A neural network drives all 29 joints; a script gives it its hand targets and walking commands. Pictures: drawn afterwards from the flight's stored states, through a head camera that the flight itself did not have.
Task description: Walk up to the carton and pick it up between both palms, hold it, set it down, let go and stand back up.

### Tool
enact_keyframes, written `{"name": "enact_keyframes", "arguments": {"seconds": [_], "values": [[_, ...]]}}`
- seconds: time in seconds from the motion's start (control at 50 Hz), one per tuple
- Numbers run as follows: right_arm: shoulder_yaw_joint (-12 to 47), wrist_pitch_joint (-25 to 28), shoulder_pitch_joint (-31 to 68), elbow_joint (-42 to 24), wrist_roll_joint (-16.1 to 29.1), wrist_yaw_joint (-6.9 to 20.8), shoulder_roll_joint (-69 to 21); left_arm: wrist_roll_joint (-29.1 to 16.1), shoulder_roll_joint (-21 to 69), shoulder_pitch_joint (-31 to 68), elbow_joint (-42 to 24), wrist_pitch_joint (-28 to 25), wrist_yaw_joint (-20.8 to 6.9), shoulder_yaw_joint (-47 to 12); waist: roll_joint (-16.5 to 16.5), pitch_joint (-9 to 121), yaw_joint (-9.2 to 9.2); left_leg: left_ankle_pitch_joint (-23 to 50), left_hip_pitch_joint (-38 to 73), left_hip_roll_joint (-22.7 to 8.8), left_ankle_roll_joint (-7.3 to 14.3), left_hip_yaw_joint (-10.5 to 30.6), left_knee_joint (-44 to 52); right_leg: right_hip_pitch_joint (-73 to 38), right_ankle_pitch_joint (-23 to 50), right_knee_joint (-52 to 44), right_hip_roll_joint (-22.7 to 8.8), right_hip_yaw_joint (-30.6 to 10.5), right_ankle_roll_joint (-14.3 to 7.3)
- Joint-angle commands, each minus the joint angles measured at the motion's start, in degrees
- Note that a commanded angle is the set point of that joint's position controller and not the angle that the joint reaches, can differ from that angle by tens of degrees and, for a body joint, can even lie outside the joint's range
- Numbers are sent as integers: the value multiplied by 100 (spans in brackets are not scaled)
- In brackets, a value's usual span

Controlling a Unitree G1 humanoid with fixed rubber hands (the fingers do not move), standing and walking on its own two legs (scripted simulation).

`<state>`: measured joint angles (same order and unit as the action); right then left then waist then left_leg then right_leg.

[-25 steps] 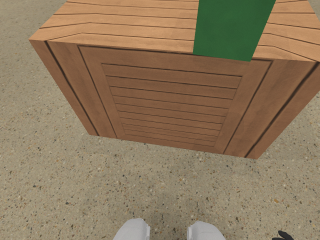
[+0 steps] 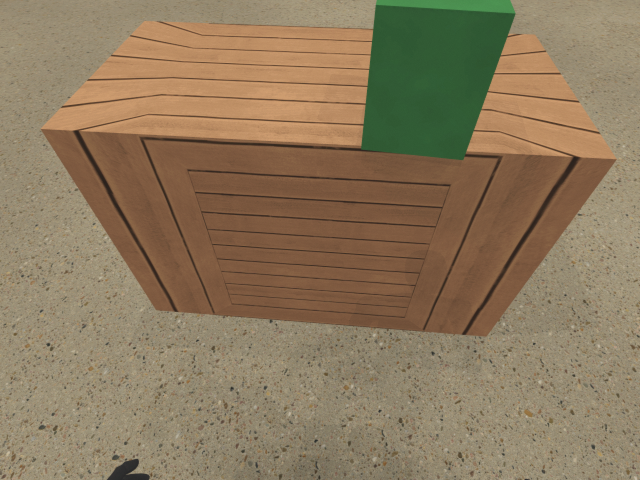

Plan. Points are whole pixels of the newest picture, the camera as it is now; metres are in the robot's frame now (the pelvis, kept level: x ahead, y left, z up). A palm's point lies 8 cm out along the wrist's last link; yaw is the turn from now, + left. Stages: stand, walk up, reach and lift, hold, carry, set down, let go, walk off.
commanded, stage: walk up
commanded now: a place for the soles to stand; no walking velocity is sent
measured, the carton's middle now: (425, 65) +0.78 -0.17 +0.13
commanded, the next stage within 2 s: none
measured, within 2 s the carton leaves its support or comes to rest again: neither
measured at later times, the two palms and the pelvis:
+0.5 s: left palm out of the picture +0.12 +0.30 -0.11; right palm out of the picture +0.06 -0.32 -0.10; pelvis +0.03 -0.01 +0.00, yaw -3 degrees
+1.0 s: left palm (219, 392) +0.26 +0.18 -0.15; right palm out of the picture +0.09 -0.43 -0.11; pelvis +0.14 -0.11 -0.02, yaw -6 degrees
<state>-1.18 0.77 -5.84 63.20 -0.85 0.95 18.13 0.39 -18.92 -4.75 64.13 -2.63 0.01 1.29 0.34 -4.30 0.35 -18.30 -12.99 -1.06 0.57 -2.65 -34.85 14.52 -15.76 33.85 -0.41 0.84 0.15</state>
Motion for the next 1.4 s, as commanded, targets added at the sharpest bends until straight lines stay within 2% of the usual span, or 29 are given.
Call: {"name": "enact_keyframes", "arguments": {"seconds": [0.0, 0.04, 0.3, 0.34, 0.38, 0.48, 0.52, 0.58, 0.6, 0.62, 0.64, 0.66, 0.68, 0.74, 0.84, 0.86, 0.88, 0.9, 0.94, 1.02, 1.08, 1.12, 1.14, 1.16, 1.18, 1.2, 1.24, 1.34, 1.38], "values": [[-293, 181, 548, -497, 19, -72, 1401, -19, -1354, 512, -323, -162, 90, 253, 281, 706, -92, 662, 13, -772, 345, 939, 1180, -367, 688, -988, -713, -701, -231], [-254, 170, 478, -397, 100, -46, 1356, 44, -1448, 424, -142, -141, 94, 207, -448, 610, -11, 281, 36, -697, 281, 870, 1367, -430, 321, -1459, -687, -945, -252], [-147, 184, 499, -302, 36, -64, 1331, 2, -1262, 589, -138, -88, 44, 213, 73, 662, 25, 781, 330, -742, 197, 721, 1697, -501, 1024, -1414, -593, -594, -204], [-608, 366, -1008, -36, 6, -190, 2311, 268, -1501, 757, -779, 124, -304, 427, 182, 690, 571, -2285, 2039, -1720, 853, 2131, 2343, 1607, -1226, 474, 43, -187, -242], [-781, 456, -970, -187, 16, -273, 2590, 316, -1564, 817, -1040, 219, -326, 512, 225, 268, 665, -2198, 2065, -2671, 1292, 3224, 2522, 3017, -1270, 1616, -306, -1032, -167], [-853, 623, -590, -798, -96, -289, 2143, 266, -1506, 161, -1347, 130, -469, 613, 309, 88, 295, 698, 1636, -2368, 1321, 1604, 1908, 2701, -771, 1310, -783, -751, 30], [-821, 590, -589, -836, -115, -228, 2246, 245, -1465, 418, -1470, 154, -520, 622, 1061, 79, 322, 402, 1112, -2132, 1185, 1048, 1778, 2097, -573, 994, -745, -392, 11], [-837, 544, -430, -952, -117, -199, 2176, 209, -1485, 191, -1373, 111, -563, 646, 632, -92, 170, 245, 110, -1689, 850, 529, 1251, 1075, 110, 208, -535, -19, -163], [-741, 523, -81, -1067, -75, -185, 2155, 219, -1566, -384, -1231, 109, -536, 754, 737, 75, -301, 616, -365, -1611, 700, 275, 598, 10, 214, -43, -368, 195, -246], [-645, 505, -182, -1020, -126, -154, 1956, 191, -1708, -1162, -949, 87, -511, 850, -269, 447, -695, 1263, -903, -1255, 597, 67, -598, -1192, 225, -148, -59, 151, -288], [-536, 490, -456, -1127, -71, -160, 1536, 243, -2237, -1697, -844, 96, -482, 1050, -1656, 461, -971, 531, -2069, -406, 264, -563, -2350, -1763, -1559, -911, -823, -1313, -574], [-480, 427, -788, -1159, -4, -196, 1604, 95, -2676, -1617, -1117, 98, -419, 1031, -2073, 560, -726, -1566, -2643, 475, 68, -276, -3376, -1389, -3033, -2669, -2104, -4307, -1072], [-619, 347, -424, -1165, -83, -224, 2057, -20, -2679, -1223, -1218, 150, -417, 1083, -913, 378, -605, -1767, -2115, 48, 198, 360, -3812, -534, -4180, -2870, -2265, -4807, -1495], [-578, 369, -1451, -717, 59, -196, 1980, 81, -2221, -192, -1649, 184, -340, 914, -1271, -67, 70, -1381, -1538, -379, 216, 233, -3131, 578, -2873, -2097, -1670, -2454, -1274], [-740, 453, -2763, -395, 56, -252, 1785, 253, -1895, 244, -2017, 260, -365, 778, -952, 304, 672, -182, 1029, -348, 415, -67, -103, 2194, -2440, -978, -1221, -1385, -1180], [-878, 493, -3341, -215, -63, -301, 2039, 260, -1592, 357, -1989, 300, -317, 616, 43, 518, 1140, -386, 2173, -379, 346, 525, 206, 3097, -2734, 629, -817, -909, -770], [-941, 486, -3497, -359, -233, -411, 2557, 206, -987, 349, -2198, 348, -312, 480, 1799, 147, 1251, -2911, 1614, -1698, 376, 3092, 1891, 4096, -2351, 2780, 421, 149, -268], [-1007, 470, -2318, -707, -118, -412, 3129, 203, -1399, 440, -2396, 397, -274, 604, 1636, -162, 837, -4726, 503, -2625, 1004, 5188, 3159, 3854, -1771, 3057, 201, -1116, -150], [-881, 573, -1103, -1106, -148, -444, 2718, 132, -1791, -182, -1697, 303, -270, 749, 178, -765, 40, -3112, 331, -2233, 1149, 3880, 2234, 3739, -768, 3212, -88, -1152, -159], [-735, 681, -1287, -1208, -101, -370, 2086, 175, -1577, -185, -1609, 187, -226, 673, 766, -169, 143, 1781, 379, -1990, 1288, 2014, 1160, 2596, -991, 2447, -337, -564, -56], [-632, 559, -991, -1263, -110, -328, 1987, 51, -1329, -33, -1517, 101, -231, 566, 1477, -155, 104, 3196, -302, -1365, 921, 740, 491, 1459, -535, 1297, -312, 35, -236], [-512, 416, -812, -1326, -43, -294, 1859, 31, -1351, -749, -1150, 59, -147, 617, 1346, 229, -294, 2299, -1215, -1131, 695, 479, -435, -511, 393, 394, -147, 40, -251], [-413, 343, -1326, -1213, -13, -291, 1673, 77, -1610, -790, -1029, 70, -111, 689, 440, 617, -241, 1759, -1555, -865, 587, 340, -1179, -1244, 415, 192, -65, -106, -261], [-306, 342, -1427, -1355, 101, -327, 1362, 156, -2097, -645, -1093, 16, -65, 765, -1232, 619, -234, 646, -2055, -371, 218, 41, -2318, -1175, 553, -432, -1035, -1409, -592], [-417, 250, -1567, -1207, 88, -336, 1633, 42, -2214, -585, -1190, -20, -18, 742, -1374, 807, -173, -1588, -1920, 85, 137, 226, -2800, -649, -501, -1571, -2386, -3654, -1274], [-552, 162, -1216, -1089, 67, -381, 2041, -44, -2324, -541, -1226, -5, -14, 784, -965, 992, -323, -1908, -1428, -120, 120, 750, -3115, -241, -840, -1540, -2411, -3688, -1677], [-415, 108, -1242, -810, 69, -344, 1725, -28, -1938, -22, -1264, 33, 33, 692, -1001, 387, -130, -1601, -1635, -255, 140, 775, -2854, 120, -987, -1360, -1897, -2531, -1269], [-512, 156, -1302, -430, -15, -342, 1819, -47, -1745, 267, -1189, 56, 99, 549, -1291, 734, 85, -1188, -1044, -280, 149, 395, -1636, 65, 2367, -112, -1784, -1724, -1211], [-619, 122, -1397, -300, -125, -305, 1991, 2, -1870, 590, -1288, 86, 140, 521, -1050, 914, 313, -421, -103, -154, 317, 400, -928, 932, 1147, -22, -1837, -1811, -991]]}}
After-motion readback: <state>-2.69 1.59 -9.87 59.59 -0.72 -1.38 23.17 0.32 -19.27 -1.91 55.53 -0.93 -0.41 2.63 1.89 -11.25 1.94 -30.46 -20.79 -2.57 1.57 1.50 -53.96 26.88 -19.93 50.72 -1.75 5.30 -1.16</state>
